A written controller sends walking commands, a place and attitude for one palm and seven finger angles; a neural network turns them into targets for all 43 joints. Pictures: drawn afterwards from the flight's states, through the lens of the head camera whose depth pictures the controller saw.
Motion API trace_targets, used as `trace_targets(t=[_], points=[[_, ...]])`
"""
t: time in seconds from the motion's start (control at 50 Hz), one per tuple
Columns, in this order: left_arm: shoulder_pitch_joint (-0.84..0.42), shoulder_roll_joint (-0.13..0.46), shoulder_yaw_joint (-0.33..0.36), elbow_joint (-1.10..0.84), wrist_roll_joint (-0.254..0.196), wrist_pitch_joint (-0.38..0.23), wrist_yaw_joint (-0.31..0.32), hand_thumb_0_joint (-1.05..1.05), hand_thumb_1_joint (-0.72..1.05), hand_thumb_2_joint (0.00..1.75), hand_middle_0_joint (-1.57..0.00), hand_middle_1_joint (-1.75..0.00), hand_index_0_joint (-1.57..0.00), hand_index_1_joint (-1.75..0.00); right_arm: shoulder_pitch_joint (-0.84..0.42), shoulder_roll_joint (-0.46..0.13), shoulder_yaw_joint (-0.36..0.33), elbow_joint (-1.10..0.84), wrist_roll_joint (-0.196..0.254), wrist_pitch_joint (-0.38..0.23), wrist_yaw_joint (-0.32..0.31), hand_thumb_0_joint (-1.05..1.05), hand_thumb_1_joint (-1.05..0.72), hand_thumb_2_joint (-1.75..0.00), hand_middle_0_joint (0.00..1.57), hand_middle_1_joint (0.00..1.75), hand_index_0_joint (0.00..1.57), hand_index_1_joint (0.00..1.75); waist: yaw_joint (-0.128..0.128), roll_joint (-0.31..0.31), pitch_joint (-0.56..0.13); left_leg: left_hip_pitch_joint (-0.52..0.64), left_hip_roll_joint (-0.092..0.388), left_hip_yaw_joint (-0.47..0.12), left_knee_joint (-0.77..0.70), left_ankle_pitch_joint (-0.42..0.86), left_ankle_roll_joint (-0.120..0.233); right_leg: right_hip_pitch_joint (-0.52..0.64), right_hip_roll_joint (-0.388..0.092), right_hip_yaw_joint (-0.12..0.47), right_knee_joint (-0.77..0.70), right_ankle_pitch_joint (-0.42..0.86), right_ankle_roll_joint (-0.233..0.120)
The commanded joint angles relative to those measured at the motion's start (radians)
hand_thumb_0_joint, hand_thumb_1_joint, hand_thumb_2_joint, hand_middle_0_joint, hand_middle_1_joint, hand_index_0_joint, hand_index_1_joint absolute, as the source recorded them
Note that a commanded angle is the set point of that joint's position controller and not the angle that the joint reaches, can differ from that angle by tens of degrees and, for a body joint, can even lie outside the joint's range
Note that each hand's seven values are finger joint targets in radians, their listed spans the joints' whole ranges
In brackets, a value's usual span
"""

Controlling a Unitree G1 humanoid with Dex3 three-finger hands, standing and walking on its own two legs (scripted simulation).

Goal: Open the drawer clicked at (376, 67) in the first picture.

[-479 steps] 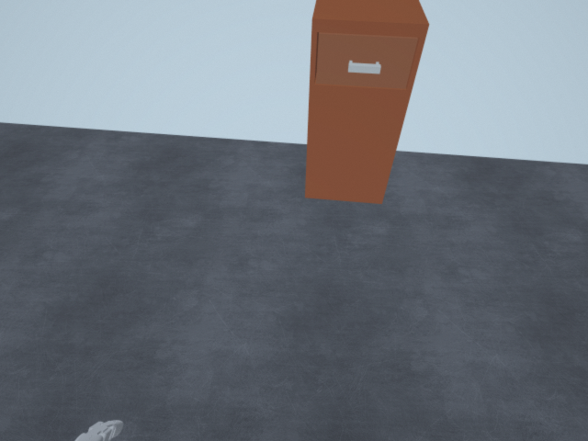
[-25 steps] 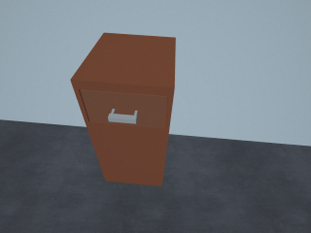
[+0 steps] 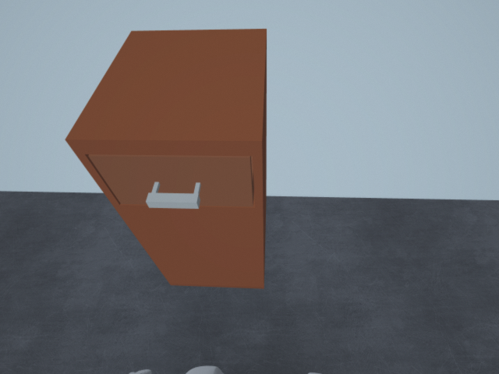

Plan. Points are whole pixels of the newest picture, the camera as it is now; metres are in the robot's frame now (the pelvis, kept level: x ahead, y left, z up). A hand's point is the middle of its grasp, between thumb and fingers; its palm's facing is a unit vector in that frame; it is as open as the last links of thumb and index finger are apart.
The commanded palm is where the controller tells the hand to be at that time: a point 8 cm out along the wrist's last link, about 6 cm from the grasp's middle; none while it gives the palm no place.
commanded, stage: come to a stop and stand still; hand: left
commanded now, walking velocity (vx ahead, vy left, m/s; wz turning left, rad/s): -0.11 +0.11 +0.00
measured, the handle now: (175, 193) +0.48 +0.19 -0.07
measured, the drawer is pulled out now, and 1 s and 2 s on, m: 0.00 0.00 0.00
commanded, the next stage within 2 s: look again from close up in 1.00 s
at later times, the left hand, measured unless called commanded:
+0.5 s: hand out of the picture -0.05 +0.23 -0.17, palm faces +0.01 -0.98 -0.22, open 7.4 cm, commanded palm none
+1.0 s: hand out of the picture -0.09 +0.17 -0.17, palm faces +0.00 -0.99 -0.14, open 7.4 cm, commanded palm none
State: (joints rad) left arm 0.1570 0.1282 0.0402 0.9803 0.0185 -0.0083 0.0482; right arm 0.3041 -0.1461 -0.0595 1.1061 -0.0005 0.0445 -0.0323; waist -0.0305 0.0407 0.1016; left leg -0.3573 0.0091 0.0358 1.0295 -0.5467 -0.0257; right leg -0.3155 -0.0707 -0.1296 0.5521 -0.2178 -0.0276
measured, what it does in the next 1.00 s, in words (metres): steps on the spot: left foot, then right foot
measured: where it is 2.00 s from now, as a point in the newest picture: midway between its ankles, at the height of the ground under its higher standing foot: outside the picture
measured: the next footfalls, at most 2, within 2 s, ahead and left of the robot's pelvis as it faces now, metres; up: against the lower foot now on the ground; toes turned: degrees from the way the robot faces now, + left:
left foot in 0.18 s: +0.03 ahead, +0.13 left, +0.00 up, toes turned -1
right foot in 0.52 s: -0.04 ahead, -0.05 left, +0.00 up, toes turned +0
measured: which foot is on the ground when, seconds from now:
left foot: up 0.00-0.16, down 0.18-1.00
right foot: down 0.00-0.20, up 0.22-0.50, down 0.52-1.00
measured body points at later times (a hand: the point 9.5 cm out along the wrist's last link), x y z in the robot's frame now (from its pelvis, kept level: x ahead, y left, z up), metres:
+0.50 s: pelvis -0.04 +0.05 +0.01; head -0.03 +0.04 +0.45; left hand -0.05 +0.28 -0.15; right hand +0.00 -0.18 -0.15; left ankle -0.01 +0.13 -0.73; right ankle -0.10 -0.07 -0.73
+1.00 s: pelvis -0.06 +0.03 +0.01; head -0.07 +0.02 +0.46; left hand -0.08 +0.22 -0.15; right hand -0.14 -0.17 -0.16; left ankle -0.01 +0.13 -0.73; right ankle -0.10 -0.06 -0.73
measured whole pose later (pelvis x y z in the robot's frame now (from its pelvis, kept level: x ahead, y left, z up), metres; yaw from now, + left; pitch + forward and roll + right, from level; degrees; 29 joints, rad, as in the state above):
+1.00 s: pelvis -0.06 +0.03 +0.01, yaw -2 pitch -1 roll +0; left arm 0.37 0.08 -0.01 1.12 0.01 0.00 0.04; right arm 0.38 -0.11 -0.01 1.18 -0.01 0.03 -0.02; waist -0.03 0.01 -0.01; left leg -0.25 0.02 0.11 0.41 -0.14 0.02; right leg -0.12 0.02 -0.06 0.42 -0.28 -0.04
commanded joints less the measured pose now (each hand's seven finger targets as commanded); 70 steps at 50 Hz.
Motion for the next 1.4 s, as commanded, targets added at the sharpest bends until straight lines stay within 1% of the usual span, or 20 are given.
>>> trace_targets(t=[0.0,0.12,0.14,0.16,0.18,0.2,0.26,0.34,0.42,0.48,0.52,0.56,0.7,0.82,1.06,1.08,1.1,1.18,1.22,1.38], points=[[0.057,0.187,0.051,-0.040,0.012,0.020,0.016,0.00,0.90,0.90,-0.20,-0.30,-0.20,-0.30,0.077,-0.024,-0.012,-0.050,-0.010,0.011,0.012,0.00,-0.90,-0.90,0.20,0.30,0.20,0.30,0.018,-0.198,-0.140,-0.006,0.019,-0.019,-0.028,0.082,-0.012,0.084,-0.253,0.147,-0.185,0.573,-0.148],[0.021,0.192,0.059,-0.067,0.013,0.040,0.001,0.00,0.90,0.90,-0.20,-0.30,-0.20,-0.30,0.126,-0.041,-0.010,-0.074,-0.015,-0.014,0.015,0.00,-0.90,-0.90,0.20,0.30,0.20,0.30,-0.014,-0.174,-0.148,0.199,0.007,0.043,-0.481,0.288,0.002,-0.037,-0.197,0.178,-0.134,0.104,-0.087],[0.038,0.163,0.050,-0.065,0.005,0.047,-0.005,0.00,0.90,0.90,-0.20,-0.30,-0.20,-0.30,0.133,-0.073,-0.009,-0.075,-0.015,-0.022,0.014,0.00,-0.90,-0.90,0.20,0.30,0.20,0.30,-0.014,-0.063,-0.136,0.253,0.040,-0.004,-0.595,0.330,0.011,-0.089,-0.136,0.152,-0.054,-0.005,-0.050],[0.068,0.104,0.039,-0.077,-0.004,0.054,-0.011,0.00,0.90,0.90,-0.20,-0.30,-0.20,-0.30,0.105,-0.156,-0.023,-0.099,-0.026,-0.030,0.013,0.00,-0.90,-0.90,0.20,0.30,0.20,0.30,-0.006,0.218,-0.092,0.192,0.236,-0.269,-0.739,0.311,0.075,-0.195,-0.010,0.073,0.109,-0.219,0.013],[0.041,0.084,0.032,-0.087,-0.004,0.059,-0.011,0.00,0.90,0.90,-0.20,-0.30,-0.20,-0.30,0.035,-0.209,-0.031,-0.142,-0.034,-0.024,0.009,0.00,-0.90,-0.90,0.20,0.30,0.20,0.30,-0.006,0.307,-0.022,-0.020,0.351,-0.384,-0.858,0.296,0.161,-0.148,0.050,0.087,0.290,-0.321,0.030],[0.056,0.104,0.034,-0.090,0.000,0.062,-0.016,0.00,0.90,0.90,-0.20,-0.30,-0.20,-0.30,-0.057,-0.208,-0.021,-0.176,-0.036,-0.023,0.009,0.00,-0.90,-0.90,0.20,0.30,0.20,0.30,0.030,0.220,0.000,-0.140,0.358,-0.338,-0.879,0.194,0.200,-0.070,0.009,0.147,0.382,-0.267,0.022],[0.134,0.106,0.036,-0.022,0.013,0.061,-0.024,0.00,0.90,0.90,-0.20,-0.30,-0.20,-0.30,-0.139,-0.147,0.007,-0.178,-0.032,-0.034,-0.003,0.00,-0.90,-0.90,0.20,0.30,0.20,0.30,0.066,0.134,-0.006,-0.076,0.221,-0.177,-0.846,0.233,0.153,-0.078,0.032,0.154,0.498,-0.147,0.030],[0.155,0.084,0.014,0.005,0.008,0.043,-0.023,0.00,0.90,0.90,-0.20,-0.30,-0.20,-0.30,-0.055,-0.142,0.008,-0.146,-0.020,-0.044,-0.007,0.00,-0.90,-0.90,0.20,0.30,0.20,0.30,0.032,0.031,-0.091,0.192,0.210,-0.148,-0.799,0.423,0.169,-0.108,0.018,0.122,0.324,-0.156,0.057],[0.150,0.071,-0.005,0.019,0.001,0.030,-0.016,0.00,0.90,0.90,-0.20,-0.30,-0.20,-0.30,0.012,-0.141,0.008,-0.099,-0.018,-0.048,-0.007,0.00,-0.90,-0.90,0.20,0.30,0.20,0.30,0.004,0.068,-0.135,0.325,0.227,-0.166,-0.750,0.623,0.184,-0.005,0.022,0.092,0.001,-0.205,0.054],[0.253,0.087,-0.010,0.083,0.001,0.014,-0.004,0.00,0.90,0.90,-0.20,-0.30,-0.20,-0.30,-0.003,-0.113,0.016,-0.078,-0.003,-0.048,-0.001,0.00,-0.90,-0.90,0.20,0.30,0.20,0.30,0.032,-0.027,-0.135,0.195,0.151,-0.107,-0.681,0.512,0.098,0.191,-0.016,0.154,-0.237,0.073,0.027],[0.242,0.110,-0.016,0.090,-0.001,0.006,0.000,0.00,0.90,0.90,-0.20,-0.30,-0.20,-0.30,-0.016,-0.084,0.027,-0.077,0.000,-0.049,0.006,0.00,-0.90,-0.90,0.20,0.30,0.20,0.30,0.017,-0.085,-0.097,0.176,0.090,-0.060,-0.685,0.424,0.055,0.145,-0.092,0.220,-0.225,0.137,-0.017],[0.229,0.097,-0.021,0.104,-0.002,-0.006,0.000,0.00,0.90,0.90,-0.20,-0.30,-0.20,-0.30,-0.018,-0.085,0.027,-0.054,-0.008,-0.044,0.006,0.00,-0.90,-0.90,0.20,0.30,0.20,0.30,0.012,-0.201,-0.091,0.217,0.090,-0.036,-0.662,0.453,0.052,0.112,-0.080,0.221,-0.231,0.171,-0.018],[0.249,0.082,-0.031,0.119,-0.004,-0.001,0.003,0.00,0.90,0.90,-0.20,-0.30,-0.20,-0.30,0.028,-0.081,0.042,0.012,-0.009,-0.028,0.011,0.00,-0.90,-0.90,0.20,0.30,0.20,0.30,0.012,-0.083,0.038,0.189,0.093,-0.048,-0.715,0.295,0.048,-0.001,-0.047,0.213,-0.301,-0.161,-0.006],[0.277,0.068,-0.028,0.123,-0.006,0.002,0.003,0.00,0.90,0.90,-0.20,-0.30,-0.20,-0.30,0.072,-0.055,0.045,0.032,-0.014,-0.024,0.007,0.00,-0.90,-0.90,0.20,0.30,0.20,0.30,0.016,-0.028,0.062,0.132,0.088,-0.058,-0.722,0.229,0.044,-0.015,-0.035,0.209,-0.301,-0.219,-0.011],[0.312,0.023,-0.031,0.133,-0.008,-0.007,0.004,0.00,0.90,0.90,-0.20,-0.30,-0.20,-0.30,0.122,-0.023,0.048,0.048,-0.013,-0.038,-0.002,0.00,-0.90,-0.90,0.20,0.30,0.20,0.30,0.022,-0.050,0.025,0.136,0.097,-0.055,-0.704,0.302,0.046,0.022,-0.030,0.196,-0.270,-0.109,-0.016],[0.316,0.073,-0.048,0.131,0.017,-0.045,0.028,0.00,0.90,0.90,-0.20,-0.30,-0.20,-0.30,-0.004,-0.062,0.060,-0.037,-0.016,-0.068,0.017,0.00,-0.90,-0.90,0.20,0.30,0.20,0.30,0.064,-0.073,0.110,0.003,0.084,-0.041,-0.482,0.360,0.018,-0.001,-0.067,0.248,-0.264,0.193,-0.007],[0.299,0.102,-0.042,0.120,0.010,-0.055,0.023,0.00,0.90,0.90,-0.20,-0.30,-0.20,-0.30,0.028,-0.039,0.063,-0.073,-0.010,-0.064,0.021,0.00,-0.90,-0.90,0.20,0.30,0.20,0.30,-0.003,-0.091,0.047,0.071,0.084,-0.032,-0.491,0.335,0.024,0.016,-0.127,0.254,-0.268,0.315,-0.028],[0.262,0.071,-0.043,0.078,-0.014,-0.049,0.016,0.00,0.90,0.90,-0.20,-0.30,-0.20,-0.30,0.122,-0.039,0.064,-0.050,-0.016,-0.072,0.010,0.00,-0.90,-0.90,0.20,0.30,0.20,0.30,-0.002,-0.090,-0.167,0.147,0.070,-0.038,-0.527,0.432,0.059,0.154,-0.065,0.200,-0.154,0.226,-0.054],[0.265,0.067,-0.043,0.073,-0.011,-0.034,0.013,0.00,0.90,0.90,-0.20,-0.30,-0.20,-0.30,0.105,-0.046,0.065,-0.053,-0.018,-0.068,0.009,0.00,-0.90,-0.90,0.20,0.30,0.20,0.30,0.011,-0.001,-0.083,0.113,0.087,-0.062,-0.548,0.433,0.070,0.096,-0.034,0.181,-0.141,0.081,-0.051],[0.280,0.068,-0.043,0.051,-0.003,-0.016,0.005,0.00,0.90,0.90,-0.20,-0.30,-0.20,-0.30,0.082,-0.085,0.059,-0.074,-0.018,-0.060,0.011,0.00,-0.90,-0.90,0.20,0.30,0.20,0.30,0.023,-0.057,0.026,0.044,0.100,-0.101,-0.614,0.341,0.083,0.046,-0.012,0.158,-0.145,-0.041,-0.036]])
